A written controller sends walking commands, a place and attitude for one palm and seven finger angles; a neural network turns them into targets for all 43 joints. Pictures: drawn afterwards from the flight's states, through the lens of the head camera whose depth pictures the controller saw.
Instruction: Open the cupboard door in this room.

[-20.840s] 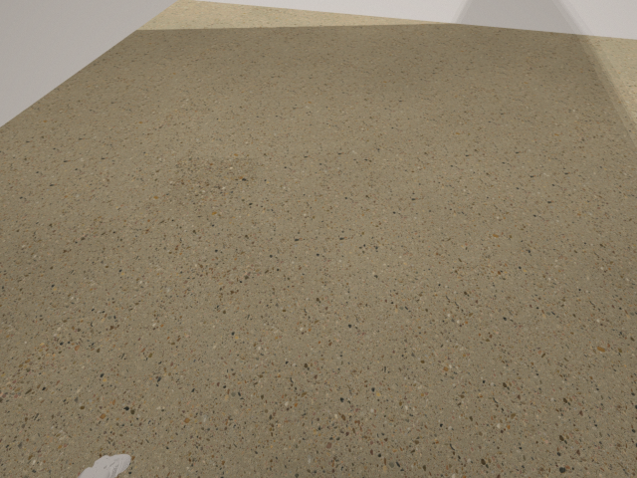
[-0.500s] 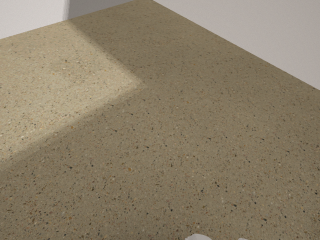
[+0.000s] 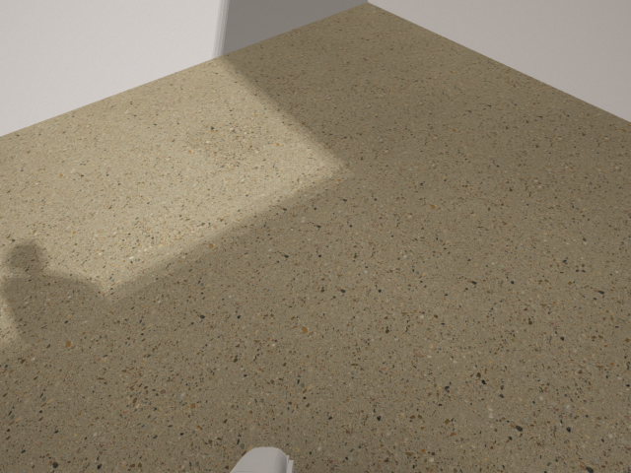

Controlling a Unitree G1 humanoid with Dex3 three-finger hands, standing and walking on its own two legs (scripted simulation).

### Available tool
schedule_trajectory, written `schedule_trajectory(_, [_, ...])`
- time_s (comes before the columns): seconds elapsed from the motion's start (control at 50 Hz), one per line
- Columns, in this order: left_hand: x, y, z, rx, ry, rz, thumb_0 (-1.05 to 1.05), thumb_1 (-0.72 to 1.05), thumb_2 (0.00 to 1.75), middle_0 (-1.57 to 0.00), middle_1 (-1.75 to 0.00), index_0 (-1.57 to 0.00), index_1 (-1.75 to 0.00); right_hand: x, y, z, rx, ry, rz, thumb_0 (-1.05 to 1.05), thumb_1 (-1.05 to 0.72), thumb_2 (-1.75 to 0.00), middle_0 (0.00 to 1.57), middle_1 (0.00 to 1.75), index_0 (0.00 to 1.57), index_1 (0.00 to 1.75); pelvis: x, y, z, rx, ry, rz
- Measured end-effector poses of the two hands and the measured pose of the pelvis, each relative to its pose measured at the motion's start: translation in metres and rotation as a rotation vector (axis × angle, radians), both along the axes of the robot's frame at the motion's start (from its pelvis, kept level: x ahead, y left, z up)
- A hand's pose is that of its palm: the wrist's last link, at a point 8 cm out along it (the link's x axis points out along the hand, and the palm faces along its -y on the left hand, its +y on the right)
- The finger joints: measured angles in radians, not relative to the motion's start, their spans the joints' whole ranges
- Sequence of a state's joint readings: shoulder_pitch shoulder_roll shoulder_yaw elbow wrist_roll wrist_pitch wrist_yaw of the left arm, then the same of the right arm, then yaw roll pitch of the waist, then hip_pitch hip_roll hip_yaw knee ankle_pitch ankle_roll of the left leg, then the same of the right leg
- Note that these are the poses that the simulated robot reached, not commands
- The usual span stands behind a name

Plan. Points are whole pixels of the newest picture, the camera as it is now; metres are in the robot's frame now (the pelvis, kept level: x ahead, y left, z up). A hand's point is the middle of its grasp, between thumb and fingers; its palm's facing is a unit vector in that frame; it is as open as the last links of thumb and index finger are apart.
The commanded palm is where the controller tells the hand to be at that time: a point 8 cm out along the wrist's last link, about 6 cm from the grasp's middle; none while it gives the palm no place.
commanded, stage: turn or walk to find it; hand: left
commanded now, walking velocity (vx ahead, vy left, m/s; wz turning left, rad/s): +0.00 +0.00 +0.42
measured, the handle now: out of the picture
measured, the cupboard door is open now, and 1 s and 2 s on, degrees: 0 0 0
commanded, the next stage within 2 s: none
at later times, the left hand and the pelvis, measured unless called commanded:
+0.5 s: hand out of the picture -0.02 +0.27 -0.17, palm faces +0.26 -0.93 -0.25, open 7.4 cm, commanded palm none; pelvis -0.01 +0.05 +0.00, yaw +12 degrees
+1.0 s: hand out of the picture -0.05 +0.19 -0.16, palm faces +0.43 -0.86 -0.26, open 7.3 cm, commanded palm none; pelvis -0.02 -0.01 +0.00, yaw +26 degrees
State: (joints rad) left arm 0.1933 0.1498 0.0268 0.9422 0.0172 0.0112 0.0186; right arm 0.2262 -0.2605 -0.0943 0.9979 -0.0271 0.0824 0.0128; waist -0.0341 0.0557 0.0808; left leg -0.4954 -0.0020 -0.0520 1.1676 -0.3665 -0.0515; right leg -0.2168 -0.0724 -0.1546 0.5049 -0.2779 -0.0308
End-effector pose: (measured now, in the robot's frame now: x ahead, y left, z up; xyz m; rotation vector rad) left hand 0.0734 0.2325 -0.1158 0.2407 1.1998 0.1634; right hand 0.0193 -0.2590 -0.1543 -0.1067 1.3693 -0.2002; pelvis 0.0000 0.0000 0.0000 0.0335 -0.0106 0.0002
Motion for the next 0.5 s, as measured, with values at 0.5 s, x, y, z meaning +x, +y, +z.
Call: schedule_trajectory(0.5, [-0.111,0.078,-0.025,-0.041,0.114,0.303,0.00,0.91,0.90,-0.20,-0.30,-0.20,-0.30,0.109,0.090,0.034,-0.049,-0.185,0.344,0.01,-0.90,-0.89,0.20,0.30,0.20,0.30,-0.015,0.046,0.001,-0.053,0.005,0.210])
